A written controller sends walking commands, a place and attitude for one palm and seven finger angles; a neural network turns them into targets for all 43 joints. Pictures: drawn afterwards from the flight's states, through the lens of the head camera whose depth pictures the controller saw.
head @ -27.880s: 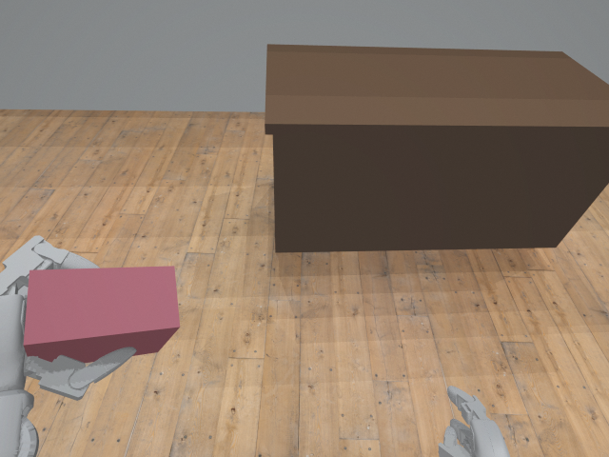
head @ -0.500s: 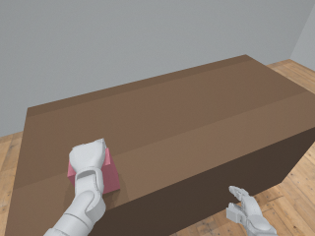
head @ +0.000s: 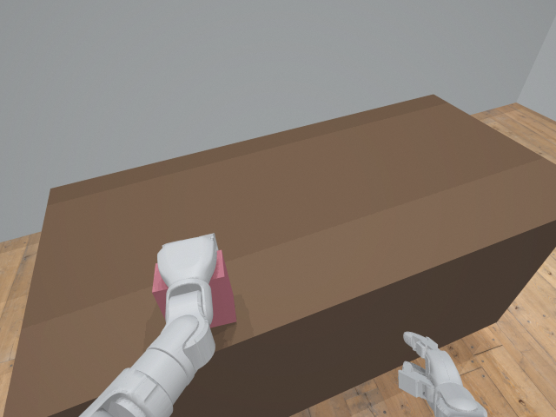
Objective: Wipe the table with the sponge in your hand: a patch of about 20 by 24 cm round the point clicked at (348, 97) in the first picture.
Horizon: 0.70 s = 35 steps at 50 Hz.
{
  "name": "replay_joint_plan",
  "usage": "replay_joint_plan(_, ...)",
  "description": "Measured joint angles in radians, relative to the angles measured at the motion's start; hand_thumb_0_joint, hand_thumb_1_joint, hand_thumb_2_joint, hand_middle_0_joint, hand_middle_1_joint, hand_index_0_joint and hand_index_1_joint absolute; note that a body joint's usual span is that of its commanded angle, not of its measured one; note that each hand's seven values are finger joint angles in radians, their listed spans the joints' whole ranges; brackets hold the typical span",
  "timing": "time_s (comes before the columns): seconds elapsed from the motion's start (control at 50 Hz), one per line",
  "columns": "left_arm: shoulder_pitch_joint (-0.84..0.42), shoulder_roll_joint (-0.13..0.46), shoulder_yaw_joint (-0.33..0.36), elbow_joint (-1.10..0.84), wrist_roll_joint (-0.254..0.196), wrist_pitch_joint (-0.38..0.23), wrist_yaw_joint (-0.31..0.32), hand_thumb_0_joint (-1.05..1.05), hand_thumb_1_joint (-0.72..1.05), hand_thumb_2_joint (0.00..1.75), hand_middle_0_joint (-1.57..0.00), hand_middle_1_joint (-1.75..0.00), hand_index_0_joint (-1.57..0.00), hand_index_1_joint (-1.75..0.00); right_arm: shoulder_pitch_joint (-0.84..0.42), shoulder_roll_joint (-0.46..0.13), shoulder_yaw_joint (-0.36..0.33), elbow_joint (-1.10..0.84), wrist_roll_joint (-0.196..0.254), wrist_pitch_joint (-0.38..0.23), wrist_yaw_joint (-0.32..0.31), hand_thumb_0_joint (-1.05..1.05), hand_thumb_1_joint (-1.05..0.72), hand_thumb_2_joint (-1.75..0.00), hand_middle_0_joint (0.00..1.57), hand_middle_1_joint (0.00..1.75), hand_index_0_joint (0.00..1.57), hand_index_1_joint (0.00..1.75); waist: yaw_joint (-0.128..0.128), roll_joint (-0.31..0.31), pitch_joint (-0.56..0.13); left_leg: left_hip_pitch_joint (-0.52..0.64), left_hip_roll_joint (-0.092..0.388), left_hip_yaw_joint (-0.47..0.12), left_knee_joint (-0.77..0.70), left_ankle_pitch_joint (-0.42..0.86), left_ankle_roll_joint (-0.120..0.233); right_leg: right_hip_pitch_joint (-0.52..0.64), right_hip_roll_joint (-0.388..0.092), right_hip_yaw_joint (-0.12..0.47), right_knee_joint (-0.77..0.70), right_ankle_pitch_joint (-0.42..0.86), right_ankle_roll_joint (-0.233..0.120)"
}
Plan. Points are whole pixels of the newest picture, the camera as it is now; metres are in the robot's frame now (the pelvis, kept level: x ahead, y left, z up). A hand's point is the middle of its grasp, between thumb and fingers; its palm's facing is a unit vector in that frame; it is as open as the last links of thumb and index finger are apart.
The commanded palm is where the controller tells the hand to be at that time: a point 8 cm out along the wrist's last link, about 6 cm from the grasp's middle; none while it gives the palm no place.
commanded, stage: wipe forward along the third lane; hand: left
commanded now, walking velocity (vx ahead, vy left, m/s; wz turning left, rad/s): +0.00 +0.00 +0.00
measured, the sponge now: (199, 300) +0.31 +0.19 -0.03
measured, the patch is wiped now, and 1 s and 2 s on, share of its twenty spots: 0.45 0.50 0.75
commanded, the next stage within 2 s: wipe back along the third lane in 1.64 s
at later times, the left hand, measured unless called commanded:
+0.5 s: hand (202, 268) +0.34 +0.19 +0.02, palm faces -0.08 -0.04 -1.00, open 10.4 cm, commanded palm +0.33 +0.18 +0.06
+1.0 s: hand (201, 241) +0.40 +0.20 +0.02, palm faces -0.09 -0.02 -1.00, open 10.4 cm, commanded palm +0.39 +0.21 +0.06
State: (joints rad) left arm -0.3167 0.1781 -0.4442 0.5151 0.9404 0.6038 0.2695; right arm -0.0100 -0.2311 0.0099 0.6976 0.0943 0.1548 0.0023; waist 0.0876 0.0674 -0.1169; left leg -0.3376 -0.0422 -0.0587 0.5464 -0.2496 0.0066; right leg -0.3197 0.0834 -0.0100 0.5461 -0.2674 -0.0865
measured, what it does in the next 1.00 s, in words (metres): stands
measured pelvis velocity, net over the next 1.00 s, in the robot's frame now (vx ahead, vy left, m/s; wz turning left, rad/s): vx -0.03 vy -0.02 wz -0.05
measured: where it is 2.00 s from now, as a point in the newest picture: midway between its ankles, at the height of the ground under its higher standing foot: outside the picture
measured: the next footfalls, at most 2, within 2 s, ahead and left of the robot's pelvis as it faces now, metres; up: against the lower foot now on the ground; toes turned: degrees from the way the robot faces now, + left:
none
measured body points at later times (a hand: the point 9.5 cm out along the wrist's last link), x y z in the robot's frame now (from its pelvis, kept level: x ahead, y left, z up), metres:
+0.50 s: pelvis -0.02 -0.01 +0.00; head -0.03 -0.04 +0.45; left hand +0.34 +0.18 +0.08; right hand +0.18 -0.24 -0.11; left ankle +0.02 +0.12 -0.73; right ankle +0.01 -0.06 -0.73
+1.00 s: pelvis -0.03 -0.02 -0.01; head +0.00 -0.04 +0.44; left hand +0.40 +0.20 +0.08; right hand +0.07 -0.28 -0.14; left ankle +0.02 +0.12 -0.73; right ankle +0.01 -0.06 -0.73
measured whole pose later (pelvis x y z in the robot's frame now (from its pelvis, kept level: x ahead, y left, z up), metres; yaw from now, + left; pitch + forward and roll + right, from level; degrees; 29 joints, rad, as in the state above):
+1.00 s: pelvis -0.03 -0.02 -0.01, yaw -3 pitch +11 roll +0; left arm -0.75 0.30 -0.12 1.11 0.95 0.44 0.33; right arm 0.18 -0.26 0.00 0.76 0.08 0.11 -0.05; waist -0.06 0.05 -0.16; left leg -0.59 -0.01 -0.05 0.65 -0.26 0.00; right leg -0.57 0.13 0.01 0.61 -0.23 -0.10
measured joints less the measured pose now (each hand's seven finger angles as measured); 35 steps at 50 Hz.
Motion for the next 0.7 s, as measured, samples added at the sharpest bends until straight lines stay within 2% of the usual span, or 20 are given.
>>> replay_joint_plan(0.14,-0.022,-0.015,0.028,0.05,-0.006,0.009,0.017,-0.02,-0.53,1.06,-0.68,-1.33,-0.69,-1.33,-0.011,0.003,0.004,0.002,-0.002,0.015,-0.002,0.01,-0.9,-0.9,0.19,0.29,0.2,0.3,-0.008,-0.01,-0.007,-0.002,0.009,0.007,-0.007,0.004,-0.008,-0.007,0.008,0.007,-0.003,0.007,-0.007)
replay_joint_plan(0.32,-0.101,-0.023,0.079,0.144,0.0,0.007,-0.005,-0.01,-0.55,1.06,-0.7,-1.31,-0.72,-1.3,-0.001,-0.008,0.004,0.004,-0.005,0.027,-0.032,0.01,-0.9,-0.9,0.19,0.29,0.2,0.3,-0.024,-0.016,-0.005,-0.032,0.015,0.004,-0.007,0.018,-0.013,-0.036,0.014,0.003,-0.006,0.022,-0.013)
replay_joint_plan(0.38,-0.13,-0.025,0.098,0.187,0.013,-0.009,-0.006,-0.01,-0.55,1.06,-0.72,-1.29,-0.73,-1.29,0.012,-0.011,0.003,0.008,-0.008,0.027,-0.042,0.01,-0.9,-0.9,0.19,0.29,0.2,0.3,-0.031,-0.014,-0.009,-0.05,0.016,0.004,-0.002,0.02,-0.012,-0.055,0.015,0.003,0.001,0.025,-0.014)
replay_joint_plan(0.48,-0.183,-0.014,0.147,0.261,0.009,-0.042,0.006,-0.01,-0.56,1.06,-0.73,-1.28,-0.74,-1.27,0.041,-0.008,0.005,0.019,-0.012,0.02,-0.058,0.01,-0.9,-0.9,0.19,0.29,0.2,0.3,-0.045,-0.015,-0.018,-0.084,0.019,0.007,0.013,0.02,-0.01,-0.091,0.019,0.004,0.017,0.028,-0.015)
replay_joint_plan(0.7,-0.327,0.045,0.232,0.446,0.004,-0.12,0.029,0.01,-0.57,1.06,-0.74,-1.27,-0.75,-1.27,0.12,-0.013,-0.002,0.037,-0.015,-0.006,-0.069,0.01,-0.9,-0.9,0.2,0.29,0.2,0.3,-0.096,-0.016,-0.017,-0.172,0.027,0.009,0.062,0.013,-0.009,-0.179,0.029,0.003,0.058,0.033,-0.019)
